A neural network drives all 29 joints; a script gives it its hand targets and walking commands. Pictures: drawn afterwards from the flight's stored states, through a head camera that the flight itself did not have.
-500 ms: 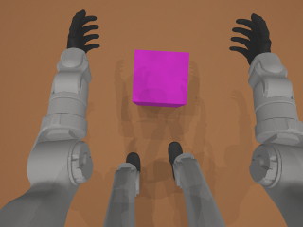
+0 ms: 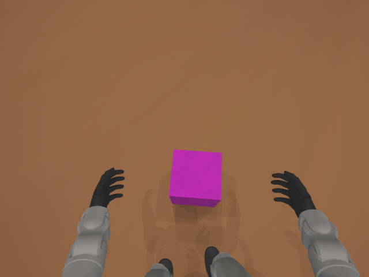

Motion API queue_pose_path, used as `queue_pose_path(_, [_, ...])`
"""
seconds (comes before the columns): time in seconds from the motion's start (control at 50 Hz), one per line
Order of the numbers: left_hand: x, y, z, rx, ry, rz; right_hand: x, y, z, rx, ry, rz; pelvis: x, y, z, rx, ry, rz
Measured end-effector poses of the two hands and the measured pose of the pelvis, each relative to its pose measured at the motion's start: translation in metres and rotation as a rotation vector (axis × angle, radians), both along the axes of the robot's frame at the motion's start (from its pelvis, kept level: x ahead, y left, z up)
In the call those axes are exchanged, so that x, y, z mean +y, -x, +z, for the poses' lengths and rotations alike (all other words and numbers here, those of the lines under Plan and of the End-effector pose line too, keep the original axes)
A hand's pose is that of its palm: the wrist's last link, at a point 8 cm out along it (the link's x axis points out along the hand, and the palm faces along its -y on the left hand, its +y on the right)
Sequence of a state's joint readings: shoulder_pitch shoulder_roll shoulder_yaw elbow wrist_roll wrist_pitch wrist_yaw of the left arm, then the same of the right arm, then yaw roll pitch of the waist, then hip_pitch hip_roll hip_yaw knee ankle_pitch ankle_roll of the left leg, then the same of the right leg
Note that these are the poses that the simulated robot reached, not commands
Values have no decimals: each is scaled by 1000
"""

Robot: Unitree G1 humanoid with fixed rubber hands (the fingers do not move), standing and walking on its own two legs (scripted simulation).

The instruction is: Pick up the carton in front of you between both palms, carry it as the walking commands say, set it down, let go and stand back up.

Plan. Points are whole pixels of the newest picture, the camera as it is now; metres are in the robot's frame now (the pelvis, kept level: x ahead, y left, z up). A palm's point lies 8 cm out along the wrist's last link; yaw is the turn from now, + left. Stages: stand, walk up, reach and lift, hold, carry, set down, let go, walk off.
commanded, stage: let go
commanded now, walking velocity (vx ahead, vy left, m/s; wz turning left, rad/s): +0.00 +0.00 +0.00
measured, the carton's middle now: (195, 180) +0.46 -0.05 -0.62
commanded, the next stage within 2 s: stand in 0.76 s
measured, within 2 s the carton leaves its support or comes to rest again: neither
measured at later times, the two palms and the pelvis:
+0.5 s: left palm (50, 267) +0.19 +0.26 -0.03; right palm (305, 245) +0.19 -0.21 -0.04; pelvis +0.03 +0.03 +0.03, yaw -1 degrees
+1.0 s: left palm out of the picture +0.16 +0.29 -0.05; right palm (337, 254) +0.17 -0.27 -0.06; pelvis +0.03 +0.01 +0.02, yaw -1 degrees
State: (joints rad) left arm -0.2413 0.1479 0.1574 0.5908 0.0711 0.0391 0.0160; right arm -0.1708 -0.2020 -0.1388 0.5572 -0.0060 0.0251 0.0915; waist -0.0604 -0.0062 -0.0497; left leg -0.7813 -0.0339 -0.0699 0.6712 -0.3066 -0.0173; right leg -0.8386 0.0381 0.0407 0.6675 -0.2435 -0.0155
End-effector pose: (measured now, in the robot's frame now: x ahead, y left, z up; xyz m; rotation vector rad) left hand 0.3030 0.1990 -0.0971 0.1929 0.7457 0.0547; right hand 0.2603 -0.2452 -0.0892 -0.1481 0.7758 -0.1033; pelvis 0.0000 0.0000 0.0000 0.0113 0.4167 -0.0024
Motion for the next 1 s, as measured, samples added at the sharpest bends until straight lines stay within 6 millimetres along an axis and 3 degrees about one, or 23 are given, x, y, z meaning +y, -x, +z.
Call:
queue_pose_path(0.16, [27, 57, 30, 14, 6, 0, 18, 56, 33, 13, 1, -1, 10, -14, 20, -191, 13, -3])
queue_pose_path(0.26, [43, 85, 45, 20, 3, 2, 28, 76, 47, 18, 3, 4, 18, -22, 28, -306, 21, -8])
queue_pose_path(0.4, [58, 108, 59, 31, 0, 11, 37, 79, 52, 16, 1, 23, 27, -28, 31, -418, 27, -12])
queue_pose_path(0.56, [59, 114, 63, 45, 8, 16, 40, 71, 52, 18, 2, 38, 27, -28, 30, -483, 26, -6])
queue_pose_path(0.78, [49, 117, 55, 45, -7, 36, 18, 73, 55, 37, 59, 2, 16, -28, 27, -483, 23, -11])
queue_pose_path(0.9, [76, 134, 45, 101, -119, 94, -12, 79, 43, 6, 106, -46, 12, -29, 23, -447, 23, -18])
queue_pose_path(1.0, [91, 146, 47, 128, -173, 126, -25, 94, 32, 50, 123, -61, 9, -29, 23, -440, 21, -21])
